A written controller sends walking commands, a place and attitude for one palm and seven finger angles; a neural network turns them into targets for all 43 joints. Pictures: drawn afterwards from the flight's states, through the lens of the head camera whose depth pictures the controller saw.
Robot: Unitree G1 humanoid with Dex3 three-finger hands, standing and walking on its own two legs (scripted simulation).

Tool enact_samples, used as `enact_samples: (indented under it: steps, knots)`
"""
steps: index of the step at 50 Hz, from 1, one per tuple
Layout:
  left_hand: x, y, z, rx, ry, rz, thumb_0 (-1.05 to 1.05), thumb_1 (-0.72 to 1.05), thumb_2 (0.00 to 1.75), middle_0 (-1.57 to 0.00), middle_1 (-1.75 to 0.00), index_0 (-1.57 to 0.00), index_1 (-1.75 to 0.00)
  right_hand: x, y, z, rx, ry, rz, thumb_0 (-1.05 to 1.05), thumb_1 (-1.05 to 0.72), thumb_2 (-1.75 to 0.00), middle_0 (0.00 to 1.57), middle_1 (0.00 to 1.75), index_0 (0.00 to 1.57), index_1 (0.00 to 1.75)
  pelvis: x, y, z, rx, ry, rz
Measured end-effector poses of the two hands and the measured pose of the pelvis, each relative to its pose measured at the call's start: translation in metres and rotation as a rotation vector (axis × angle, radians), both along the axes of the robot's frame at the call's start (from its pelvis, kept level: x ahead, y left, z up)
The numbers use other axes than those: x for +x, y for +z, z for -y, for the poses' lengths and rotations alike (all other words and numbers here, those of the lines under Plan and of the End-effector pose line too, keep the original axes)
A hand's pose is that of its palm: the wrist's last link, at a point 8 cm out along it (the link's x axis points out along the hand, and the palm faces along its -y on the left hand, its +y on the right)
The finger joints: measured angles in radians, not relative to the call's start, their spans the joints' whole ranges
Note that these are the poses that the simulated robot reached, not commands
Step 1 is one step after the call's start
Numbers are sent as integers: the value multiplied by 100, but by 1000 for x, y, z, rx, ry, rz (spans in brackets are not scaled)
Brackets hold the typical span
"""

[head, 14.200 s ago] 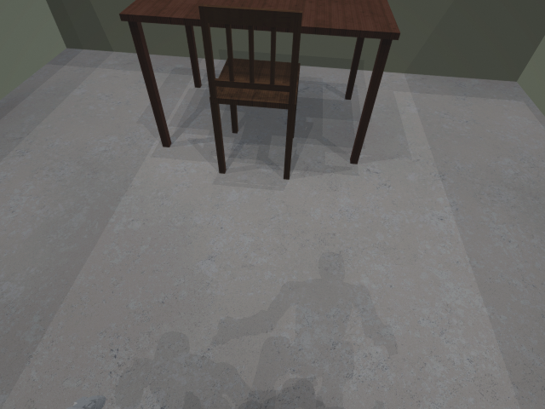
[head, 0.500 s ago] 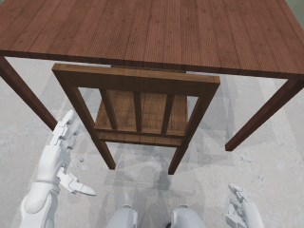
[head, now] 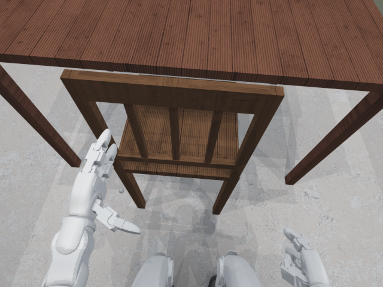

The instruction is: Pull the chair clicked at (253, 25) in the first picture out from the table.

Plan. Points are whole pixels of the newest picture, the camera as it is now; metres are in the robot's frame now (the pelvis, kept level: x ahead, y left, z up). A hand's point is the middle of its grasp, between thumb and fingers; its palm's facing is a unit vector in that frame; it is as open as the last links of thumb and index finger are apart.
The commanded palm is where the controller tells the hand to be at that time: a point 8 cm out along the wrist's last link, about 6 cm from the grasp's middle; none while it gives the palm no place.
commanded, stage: aim the fingers beside a spindle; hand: left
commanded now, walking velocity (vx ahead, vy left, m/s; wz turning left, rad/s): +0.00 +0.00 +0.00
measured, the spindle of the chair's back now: (175, 135) +0.45 +0.06 -0.01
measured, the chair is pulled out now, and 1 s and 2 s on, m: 0.00 0.00 0.00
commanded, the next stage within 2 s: push the fingers through the gap in 0.82 s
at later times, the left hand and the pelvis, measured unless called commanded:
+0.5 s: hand (131, 187) +0.31 +0.14 +0.02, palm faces -0.05 -1.00 -0.04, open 16.9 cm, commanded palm +0.28 +0.19 +0.02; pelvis +0.00 +0.00 -0.01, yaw +0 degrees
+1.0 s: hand (134, 189) +0.30 +0.13 +0.01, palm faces -0.07 -1.00 -0.03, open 16.9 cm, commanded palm +0.29 +0.19 +0.02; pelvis -0.01 -0.01 -0.01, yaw +0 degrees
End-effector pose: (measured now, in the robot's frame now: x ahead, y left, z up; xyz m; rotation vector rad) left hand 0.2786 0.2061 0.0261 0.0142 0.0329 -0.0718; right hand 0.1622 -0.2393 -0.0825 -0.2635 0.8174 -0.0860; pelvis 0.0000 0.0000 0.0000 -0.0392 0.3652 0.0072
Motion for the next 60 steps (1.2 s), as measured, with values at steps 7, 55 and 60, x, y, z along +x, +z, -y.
enact_samples:
  steps: [7, 55, 60]
  knots:
    - [5, -6, 8, 3, 3, -2, -2, -50, 30, -6, -8, -6, -8, -4, -6, -1, 7, -4, -26, 1, -90, -90, 20, 30, 20, 30, -1, -3, -1, 2, -3, -10]
    - [20, -10, 19, 21, 17, 18, -2, -50, 30, -6, -8, -6, -8, -8, -18, 9, 6, -12, -54, 1, -90, -90, 20, 30, 20, 30, -6, -10, 9, 9, 0, -19]
    - [28, -7, 19, 25, 13, 22, -2, -50, 30, -6, -8, -6, -8, -15, -20, 8, 16, -23, -79, 1, -90, -90, 20, 30, 20, 30, -5, -9, 8, 9, -2, -20]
